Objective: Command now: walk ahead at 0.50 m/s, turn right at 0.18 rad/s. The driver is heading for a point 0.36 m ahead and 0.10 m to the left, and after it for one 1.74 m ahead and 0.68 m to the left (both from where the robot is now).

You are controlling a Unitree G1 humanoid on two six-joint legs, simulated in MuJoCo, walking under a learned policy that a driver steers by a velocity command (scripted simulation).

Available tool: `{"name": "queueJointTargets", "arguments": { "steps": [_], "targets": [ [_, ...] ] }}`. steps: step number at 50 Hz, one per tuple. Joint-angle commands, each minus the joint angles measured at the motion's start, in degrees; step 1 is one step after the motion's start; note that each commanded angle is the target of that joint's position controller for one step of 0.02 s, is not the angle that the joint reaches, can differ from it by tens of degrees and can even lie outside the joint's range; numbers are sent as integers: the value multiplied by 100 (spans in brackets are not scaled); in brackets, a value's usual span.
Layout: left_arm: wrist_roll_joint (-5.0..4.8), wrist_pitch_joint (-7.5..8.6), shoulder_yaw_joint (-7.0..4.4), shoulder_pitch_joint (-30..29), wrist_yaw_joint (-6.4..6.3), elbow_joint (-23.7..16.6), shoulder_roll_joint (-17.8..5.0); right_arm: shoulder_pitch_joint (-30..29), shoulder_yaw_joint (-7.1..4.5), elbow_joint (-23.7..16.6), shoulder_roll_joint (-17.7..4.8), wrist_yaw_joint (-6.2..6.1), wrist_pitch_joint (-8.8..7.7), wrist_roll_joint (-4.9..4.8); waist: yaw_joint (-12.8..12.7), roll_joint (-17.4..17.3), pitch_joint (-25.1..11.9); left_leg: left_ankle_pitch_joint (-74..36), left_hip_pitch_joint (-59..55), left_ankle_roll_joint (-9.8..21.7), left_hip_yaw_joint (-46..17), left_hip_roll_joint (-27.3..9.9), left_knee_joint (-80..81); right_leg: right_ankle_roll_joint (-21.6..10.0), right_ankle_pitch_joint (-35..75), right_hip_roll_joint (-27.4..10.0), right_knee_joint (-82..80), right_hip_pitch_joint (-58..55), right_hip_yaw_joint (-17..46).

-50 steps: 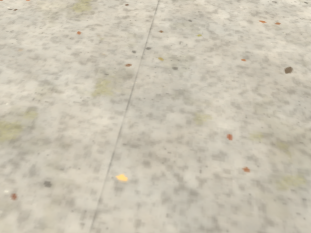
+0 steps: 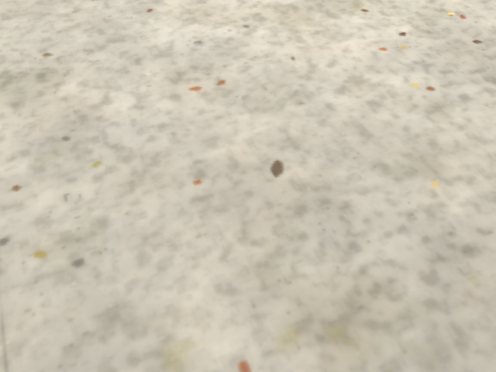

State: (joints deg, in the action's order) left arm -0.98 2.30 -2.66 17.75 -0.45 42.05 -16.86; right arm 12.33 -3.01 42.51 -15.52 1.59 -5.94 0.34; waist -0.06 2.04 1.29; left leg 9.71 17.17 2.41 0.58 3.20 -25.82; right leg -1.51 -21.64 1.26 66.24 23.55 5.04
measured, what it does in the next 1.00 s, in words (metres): walks ahead, turning left: right foot, then left foot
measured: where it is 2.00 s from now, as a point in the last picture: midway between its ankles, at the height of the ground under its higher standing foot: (237, 363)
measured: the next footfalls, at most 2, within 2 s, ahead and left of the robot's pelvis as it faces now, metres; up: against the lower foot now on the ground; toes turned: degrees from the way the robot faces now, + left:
right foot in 0.34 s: +0.34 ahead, -0.15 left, +0.00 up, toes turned +6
left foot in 0.78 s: +0.47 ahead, +0.13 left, +0.00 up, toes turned +21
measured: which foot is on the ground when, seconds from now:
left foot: down 0.00-0.34, up 0.36-0.76, down 0.78-1.00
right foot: up 0.00-0.32, down 0.34-0.80, up 0.82-1.00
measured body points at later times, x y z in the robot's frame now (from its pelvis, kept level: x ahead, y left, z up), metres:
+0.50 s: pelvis +0.26 -0.05 +0.01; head +0.28 -0.06 +0.45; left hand +0.36 +0.24 -0.09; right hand +0.37 -0.33 -0.12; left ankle +0.19 +0.09 -0.65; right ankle +0.30 -0.15 -0.74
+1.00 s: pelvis +0.39 +0.00 +0.00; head +0.43 +0.04 +0.44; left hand +0.41 +0.33 -0.12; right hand +0.65 -0.18 -0.08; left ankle +0.43 +0.11 -0.74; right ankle +0.46 -0.14 -0.67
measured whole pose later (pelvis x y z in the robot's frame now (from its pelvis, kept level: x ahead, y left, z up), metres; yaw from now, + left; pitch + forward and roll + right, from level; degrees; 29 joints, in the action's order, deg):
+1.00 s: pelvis +0.39 +0.00 +0.00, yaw +26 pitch +3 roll -1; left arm 0.3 0.0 -3.4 4.8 -1.5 43.3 -18.0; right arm 9.8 -4.0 33.9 -17.6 -0.1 1.3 0.3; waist 0.9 0.6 4.6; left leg 5.1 24.0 3.8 -3.9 4.2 -26.8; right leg 3.7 -24.2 -0.9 58.4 30.8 3.8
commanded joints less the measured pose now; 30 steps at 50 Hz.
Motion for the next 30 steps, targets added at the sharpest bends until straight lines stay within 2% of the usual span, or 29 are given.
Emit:
{"name": "queueJointTargets", "arguments": {
  "steps": [1, 4, 7, 11, 14, 15, 16, 17, 18, 19, 20, 21, 22, 23, 24, 26, 28, 30],
  "targets": [
    [31, 135, -137, -179, 37, -502, -461, 197, -114, -199, -565, -32, -52, -5, 56, -780, -138, -193, -1156, 1031, -1936, -1533, 1485, 70, 348, -614, -372, 1344, 80],
    [91, 141, -34, -600, 53, -648, -241, 329, -178, -65, -841, -65, -54, -84, 133, -682, -29, -792, -1004, 1154, -1470, -1550, 1731, 200, 755, -711, -1320, 1419, -123],
    [107, 228, 32, -1205, 93, -781, -125, 527, -204, 54, -981, -99, 27, -148, 309, -602, 54, -1023, -823, 1026, -1106, -1320, 1746, 275, 1709, -580, -2551, 1029, -252],
    [31, 325, 1, -1793, 184, -907, -232, 974, -223, 241, -1078, -135, 139, -204, 469, -628, 93, -1025, -900, 905, -1168, -1382, 1498, 334, 2302, -301, -3418, 493, -277],
    [4, 395, -96, -1720, 217, -915, -459, 1010, -257, 283, -1157, -185, 225, -217, 243, -749, 29, -912, -1133, 720, -1493, -1556, 1113, 171, 1960, -249, -3849, -21, -196],
    [8, 409, -156, -1396, 199, -819, -557, 952, -252, 279, -1147, -197, 247, -212, 16, -746, -103, -1141, -1052, 612, -1440, -1475, 788, 61, 1901, -223, -4054, -575, -256],
    [46, 413, -271, -790, 148, -650, -768, 958, -201, 262, -1004, -196, 247, -175, -281, -670, -481, -1489, -819, 450, -1254, -1177, 55, -95, 1812, -275, -4136, -1547, -269],
    [158, 408, -383, 141, 78, -549, -1135, 846, -66, 90, -646, -182, 224, -64, -718, -195, -1279, -612, 41, 221, -989, -805, -1523, -461, 1719, -1217, -3960, -3020, 585],
    [178, 304, -485, 560, 79, -410, -1565, 1607, 102, -39, -83, -188, 147, -114, -471, 1361, -2105, 2104, 1949, -134, -361, -99, -3423, -1259, 925, -2576, -4257, -4730, 2736],
    [137, 276, -390, 624, 102, -367, -1102, 1465, -16, 15, -585, -206, 125, -266, -616, 1126, -1914, 2366, 2608, -160, -791, -314, -4292, -1326, -302, -2532, -4781, -4394, 3482],
    [96, 284, -292, 315, 98, -365, -797, 958, -138, -80, -940, -210, 140, -321, -616, 703, -1102, 1866, 2861, -131, -811, -541, -4528, -1101, -399, -2305, -4927, -3733, 2698],
    [110, 294, -221, -74, 107, -372, -618, 719, -153, -127, -914, -225, 175, -274, -451, 472, -690, 1422, 2715, -155, -694, -731, -4447, -971, 137, -2061, -5064, -3074, 2038],
    [147, 305, -161, -410, 122, -366, -420, 593, -171, -156, -850, -227, 227, -205, -291, 424, -326, 1142, 2527, -220, -687, -826, -4253, -952, 1084, -1874, -5203, -2491, 1494],
    [199, 333, -146, -650, 121, -350, -350, 642, -191, -164, -760, -220, 302, -184, -92, 526, -157, 1005, 2184, -282, -688, -927, -4104, -907, 2087, -1728, -5282, -2025, 974],
    [213, 360, -159, -810, 119, -328, -331, 733, -191, -153, -655, -217, 381, -184, 41, 530, -119, 991, 1912, -349, -619, -926, -4012, -904, 3007, -1644, -5301, -1742, 555],
    [187, 401, -223, -944, 89, -244, -475, 689, -172, -267, -486, -217, 493, -145, 170, 414, -84, 804, 1813, -480, -481, -895, -3662, -973, 4195, -1645, -5330, -1481, -37],
    [164, 366, -285, -998, 22, -161, -645, 470, -128, -431, -368, -178, 536, -106, 161, 363, -97, 263, 1724, -532, -362, -913, -2959, -994, 4450, -1607, -5372, -1424, -483],
    [144, 286, -311, -1039, -48, -117, -739, 225, -95, -541, -321, -87, 538, -99, 73, 317, -189, -463, 1363, -482, -191, -858, -2200, -931, 4390, -1494, -5351, -1389, -903]
  ]
}}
